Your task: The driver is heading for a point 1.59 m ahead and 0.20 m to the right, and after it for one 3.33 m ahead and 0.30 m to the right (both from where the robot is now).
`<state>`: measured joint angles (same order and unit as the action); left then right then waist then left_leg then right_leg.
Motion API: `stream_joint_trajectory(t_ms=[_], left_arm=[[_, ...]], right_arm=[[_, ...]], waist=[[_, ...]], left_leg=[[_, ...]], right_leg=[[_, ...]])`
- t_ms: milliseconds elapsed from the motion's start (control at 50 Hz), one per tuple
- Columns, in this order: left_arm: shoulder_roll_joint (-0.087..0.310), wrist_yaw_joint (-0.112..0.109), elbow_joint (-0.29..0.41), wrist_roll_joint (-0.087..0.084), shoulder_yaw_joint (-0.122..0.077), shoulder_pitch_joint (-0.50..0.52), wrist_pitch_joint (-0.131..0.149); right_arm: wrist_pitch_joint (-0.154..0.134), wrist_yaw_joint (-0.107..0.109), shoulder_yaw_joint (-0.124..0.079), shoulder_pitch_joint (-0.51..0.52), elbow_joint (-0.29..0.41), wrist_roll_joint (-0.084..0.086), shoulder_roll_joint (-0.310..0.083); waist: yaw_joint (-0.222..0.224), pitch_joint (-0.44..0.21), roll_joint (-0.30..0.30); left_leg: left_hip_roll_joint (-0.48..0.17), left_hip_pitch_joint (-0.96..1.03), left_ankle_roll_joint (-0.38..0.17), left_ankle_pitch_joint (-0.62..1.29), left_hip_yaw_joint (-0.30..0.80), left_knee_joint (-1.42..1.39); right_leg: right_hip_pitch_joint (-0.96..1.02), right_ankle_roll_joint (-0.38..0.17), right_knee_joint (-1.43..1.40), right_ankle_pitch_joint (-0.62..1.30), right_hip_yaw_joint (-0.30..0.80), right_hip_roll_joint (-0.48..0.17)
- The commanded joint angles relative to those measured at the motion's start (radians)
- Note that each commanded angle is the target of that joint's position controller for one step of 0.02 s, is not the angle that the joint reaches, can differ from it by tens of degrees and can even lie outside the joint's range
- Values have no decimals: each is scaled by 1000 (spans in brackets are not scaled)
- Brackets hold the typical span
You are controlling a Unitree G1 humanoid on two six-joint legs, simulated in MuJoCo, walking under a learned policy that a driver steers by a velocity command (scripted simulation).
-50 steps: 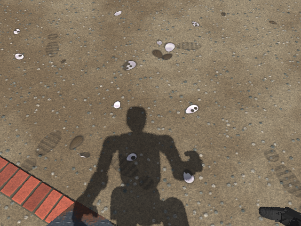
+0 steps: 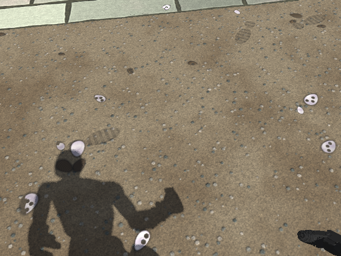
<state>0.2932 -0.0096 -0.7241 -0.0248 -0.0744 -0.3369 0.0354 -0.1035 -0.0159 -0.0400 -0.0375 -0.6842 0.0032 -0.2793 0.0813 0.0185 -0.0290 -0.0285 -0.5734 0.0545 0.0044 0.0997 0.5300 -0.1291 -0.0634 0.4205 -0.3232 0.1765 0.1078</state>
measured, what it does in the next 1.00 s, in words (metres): walks ahead, turning right: left foot, then right foot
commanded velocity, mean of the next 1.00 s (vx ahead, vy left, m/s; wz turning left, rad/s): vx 0.47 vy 0.00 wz -0.40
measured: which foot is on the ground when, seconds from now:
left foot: up 0.00-0.04, down 0.06-0.60, up 0.62-1.00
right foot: down 0.00-0.08, up 0.10-0.56, down 0.58-1.00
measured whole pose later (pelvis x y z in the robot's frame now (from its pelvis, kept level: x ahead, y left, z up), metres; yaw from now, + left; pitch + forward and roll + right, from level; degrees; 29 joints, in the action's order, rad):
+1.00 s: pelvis +0.51 -0.11 +0.00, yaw -23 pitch +1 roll -2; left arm 0.27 0.00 -0.78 0.00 -0.06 -0.33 0.05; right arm -0.08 -0.04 -0.03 -0.08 -0.77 -0.01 -0.27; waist 0.06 0.03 -0.05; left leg -0.07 -0.60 0.01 0.10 0.03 0.56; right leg -0.03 -0.04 0.31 -0.30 0.00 0.07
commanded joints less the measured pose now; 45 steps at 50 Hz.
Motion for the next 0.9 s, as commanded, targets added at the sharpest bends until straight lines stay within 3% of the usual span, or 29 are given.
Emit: stream_joint_trajectory(t_ms=[20,40,60,80,100,120,140,160,200,240,300,400,460,500,540,560,580,600,620,640,660,680,700,740,780,840,900], left_arm=[[151,-7,55,1,-42,3,2],[129,-7,62,3,-36,14,1],[80,-3,74,9,-18,19,5],[13,-3,99,6,3,-63,12],[43,-4,118,-11,7,-114,18],[135,-5,100,-16,-15,-65,14],[154,-4,112,-7,-22,18,8],[143,-2,122,4,-23,54,4],[113,8,130,-1,-25,59,-5],[78,12,138,-4,-19,64,-15],[60,14,157,3,-12,113,-18],[32,42,182,3,3,244,-3],[29,61,211,-1,6,318,-1],[37,67,229,1,3,333,0],[76,65,221,11,-19,255,-3],[113,59,183,12,-43,115,-5],[170,42,136,10,-71,-45,-12],[290,26,120,11,-90,-111,-11],[254,31,141,9,-72,-129,0],[193,40,127,17,-50,-90,11],[169,41,121,13,-41,-34,17],[135,40,118,14,-30,33,21],[103,41,124,22,-18,78,26],[96,38,122,27,-16,107,39],[111,33,100,25,-19,100,52],[118,18,68,26,-19,76,51],[134,5,35,26,-21,41,38]], right_arm=[[-29,-4,-47,13,70,9,-130],[-34,-1,-58,-59,51,6,-143],[-39,6,-73,-168,38,-10,-178],[-37,14,-92,-295,25,-32,-260],[-22,4,-97,-355,-9,-15,-260],[-17,4,-74,-305,10,-3,-174],[-7,9,-63,-263,16,-4,-138],[-2,10,-53,-220,15,-10,-116],[-3,14,-43,-180,4,-17,-89],[-11,14,-47,-182,-13,-11,-97],[-14,17,-60,-197,-42,-14,-133],[3,23,-65,-219,-77,-5,-167],[18,23,-72,-259,-102,8,-193],[29,20,-76,-280,-119,22,-209],[38,23,-84,-278,-127,33,-241],[44,25,-80,-267,-130,35,-239],[40,28,-63,-277,-129,22,-203],[24,17,-20,-350,-77,-19,-82],[-6,6,-14,-344,-89,0,-106],[-16,-3,-39,-231,-61,46,-180],[-23,-2,-31,-179,-42,48,-164],[-22,5,-32,-166,-52,26,-154],[-12,8,-37,-186,-62,13,-157],[12,6,-34,-240,-84,9,-128],[28,10,-29,-221,-81,1,-106],[27,10,-21,-122,-54,-8,-84],[10,-5,-7,-35,-38,-9,-53]], waist=[[-55,-38,158],[-96,-62,159],[-150,-151,124],[-153,-300,-79],[-139,-341,-316],[-158,-210,-176],[-163,-115,-101],[-144,-54,-60],[-107,-10,-95],[-100,-4,-94],[-104,2,-50],[-151,32,-32],[-172,61,-30],[-159,64,-34],[-92,-2,-67],[-5,-78,-53],[70,-163,-22],[13,-276,234],[29,-459,220],[51,-327,139],[21,-197,125],[-20,-123,77],[-58,-89,91],[-99,-83,103],[-107,-52,85],[-82,0,75],[-45,5,82]], left_leg=[[28,179,-36,-57,-22,-50],[27,280,-61,-62,-36,-87],[-58,472,-108,-87,29,-76],[-280,816,-225,-203,337,-101],[-407,911,-314,-483,705,-207],[-374,811,-282,-616,632,-243],[-333,698,-244,-537,475,-244],[-289,588,-230,-413,356,-263],[-233,466,-216,-268,203,-311],[-224,439,-230,-178,110,-348],[-241,469,-250,-49,14,-371],[-213,514,-212,46,-161,-368],[-238,581,-198,78,-205,-354],[-259,623,-191,227,-221,-310],[-260,653,-177,571,-251,-160],[-235,614,-156,658,-284,7],[-199,441,-122,525,-301,229],[-60,2,-55,-230,-296,631],[31,-111,-48,-607,-74,820],[-23,-201,-58,-539,-27,857],[-64,-211,-71,-460,-45,797],[-101,-174,-70,-391,-52,720],[-125,-104,-65,-343,-45,666],[-133,-27,-47,-289,-48,620],[-132,-44,-23,-226,-54,547],[-121,-84,-4,-59,-60,348],[-59,27,-10,113,-103,127]], right_leg=[[-46,-120,-18,193,240,-240],[-58,-97,43,211,233,-212],[-117,-62,214,203,182,-161],[-374,6,543,-33,48,-38],[-611,34,775,-290,-12,-36],[-685,43,870,-213,10,-95],[-691,48,889,-133,-27,-127],[-662,52,855,-71,-42,-156],[-591,54,789,-6,-52,-204],[-583,63,754,31,-73,-215],[-627,82,650,124,-73,-225],[-572,70,371,340,-146,-209],[-554,43,268,318,-190,-194],[-509,9,219,230,-213,-165],[-355,-38,187,133,-258,-96],[-155,-71,121,188,-275,-56],[130,-102,116,250,-214,-74],[517,-246,107,200,262,-356],[572,-346,-61,108,634,-496],[482,-287,-88,116,477,-458],[328,-247,-95,173,326,-413],[187,-215,-111,249,223,-369],[79,-202,-141,327,153,-336],[-16,-211,-204,368,101,-318],[-56,-217,-245,407,41,-311],[-53,-189,-258,478,-43,-280],[-71,-142,-217,601,-132,-239]])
